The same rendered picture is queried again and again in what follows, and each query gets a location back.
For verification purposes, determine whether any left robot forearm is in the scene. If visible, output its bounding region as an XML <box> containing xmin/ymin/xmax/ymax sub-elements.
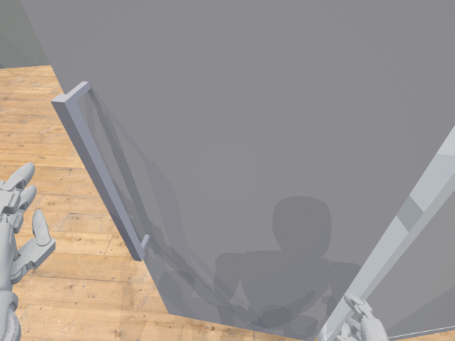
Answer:
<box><xmin>0</xmin><ymin>291</ymin><xmax>21</xmax><ymax>341</ymax></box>

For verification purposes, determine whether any robot left hand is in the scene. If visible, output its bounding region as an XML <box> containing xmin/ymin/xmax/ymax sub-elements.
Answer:
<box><xmin>0</xmin><ymin>162</ymin><xmax>55</xmax><ymax>292</ymax></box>

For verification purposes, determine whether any handle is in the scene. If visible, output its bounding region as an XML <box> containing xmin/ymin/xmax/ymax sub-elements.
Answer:
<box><xmin>50</xmin><ymin>82</ymin><xmax>150</xmax><ymax>261</ymax></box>

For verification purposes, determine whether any fridge door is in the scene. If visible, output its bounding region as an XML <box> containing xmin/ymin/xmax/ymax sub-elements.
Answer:
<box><xmin>20</xmin><ymin>0</ymin><xmax>455</xmax><ymax>341</ymax></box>

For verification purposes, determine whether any robot right hand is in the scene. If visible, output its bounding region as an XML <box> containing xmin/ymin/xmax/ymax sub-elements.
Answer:
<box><xmin>336</xmin><ymin>292</ymin><xmax>389</xmax><ymax>341</ymax></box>

